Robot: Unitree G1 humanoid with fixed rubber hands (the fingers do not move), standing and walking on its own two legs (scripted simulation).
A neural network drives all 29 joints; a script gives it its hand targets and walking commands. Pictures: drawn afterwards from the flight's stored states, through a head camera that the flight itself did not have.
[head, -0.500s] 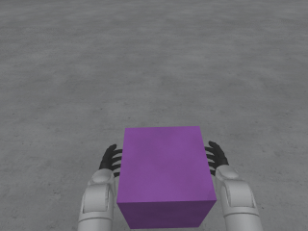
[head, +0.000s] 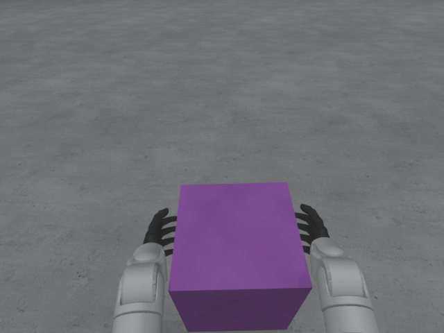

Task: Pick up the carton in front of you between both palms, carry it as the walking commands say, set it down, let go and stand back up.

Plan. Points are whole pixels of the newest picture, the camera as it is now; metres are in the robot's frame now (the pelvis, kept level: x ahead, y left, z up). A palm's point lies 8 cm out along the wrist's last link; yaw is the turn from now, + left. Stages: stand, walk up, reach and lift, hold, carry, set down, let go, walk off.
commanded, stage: carry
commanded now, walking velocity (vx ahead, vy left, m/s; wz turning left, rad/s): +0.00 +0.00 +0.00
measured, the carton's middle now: (235, 260) +0.30 +0.00 -0.03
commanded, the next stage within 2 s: hold in 0.18 s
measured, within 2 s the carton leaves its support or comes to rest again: neither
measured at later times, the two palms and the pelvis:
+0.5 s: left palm (165, 254) +0.28 +0.13 +0.04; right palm (337, 266) +0.24 -0.17 +0.04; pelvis -0.03 +0.01 +0.01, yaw -6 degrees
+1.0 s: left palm (174, 269) +0.33 +0.14 -0.14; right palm (301, 273) +0.31 -0.16 -0.13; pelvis -0.08 +0.04 -0.06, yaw -9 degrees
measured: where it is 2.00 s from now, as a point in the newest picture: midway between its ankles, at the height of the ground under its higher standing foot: outside the picture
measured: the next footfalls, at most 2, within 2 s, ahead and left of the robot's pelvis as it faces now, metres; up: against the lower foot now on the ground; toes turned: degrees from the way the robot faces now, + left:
none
